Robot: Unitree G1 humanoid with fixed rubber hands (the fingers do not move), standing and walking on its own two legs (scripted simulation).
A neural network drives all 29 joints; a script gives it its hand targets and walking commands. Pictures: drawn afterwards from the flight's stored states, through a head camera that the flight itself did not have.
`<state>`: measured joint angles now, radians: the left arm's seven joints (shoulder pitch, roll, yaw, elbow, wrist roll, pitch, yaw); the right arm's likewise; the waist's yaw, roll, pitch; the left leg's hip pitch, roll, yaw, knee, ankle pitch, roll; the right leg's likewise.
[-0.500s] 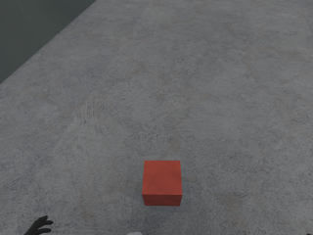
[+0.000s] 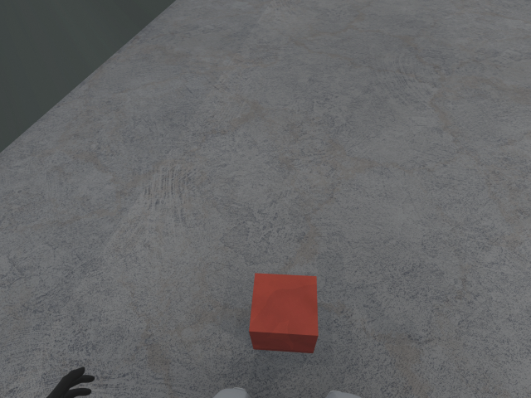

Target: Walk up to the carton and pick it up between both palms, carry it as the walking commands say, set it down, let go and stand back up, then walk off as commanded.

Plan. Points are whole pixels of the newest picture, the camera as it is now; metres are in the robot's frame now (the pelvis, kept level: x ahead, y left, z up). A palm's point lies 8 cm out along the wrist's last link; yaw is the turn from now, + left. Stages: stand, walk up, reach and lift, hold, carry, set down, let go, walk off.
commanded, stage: walk up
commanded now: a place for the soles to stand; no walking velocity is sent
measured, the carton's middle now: (284, 313) +0.47 +0.00 -0.64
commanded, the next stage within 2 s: reach and lift in 0.86 s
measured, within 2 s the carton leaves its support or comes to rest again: neither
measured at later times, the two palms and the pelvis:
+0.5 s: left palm out of the picture +0.12 +0.35 -0.06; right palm out of the picture +0.11 -0.35 -0.07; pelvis +0.02 +0.01 +0.00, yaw +1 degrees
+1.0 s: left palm out of the picture +0.14 +0.34 -0.06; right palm out of the picture +0.14 -0.33 -0.06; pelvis +0.01 +0.01 +0.00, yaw +1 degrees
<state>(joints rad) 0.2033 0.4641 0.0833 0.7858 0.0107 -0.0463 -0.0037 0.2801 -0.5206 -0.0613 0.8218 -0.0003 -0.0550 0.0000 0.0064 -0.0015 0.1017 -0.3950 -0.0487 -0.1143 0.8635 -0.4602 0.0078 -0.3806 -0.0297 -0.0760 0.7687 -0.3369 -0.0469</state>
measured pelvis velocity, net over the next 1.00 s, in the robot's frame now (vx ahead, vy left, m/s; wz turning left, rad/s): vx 0.01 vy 0.01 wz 0.03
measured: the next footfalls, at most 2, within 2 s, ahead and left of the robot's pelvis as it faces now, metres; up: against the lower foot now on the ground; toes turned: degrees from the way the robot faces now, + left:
none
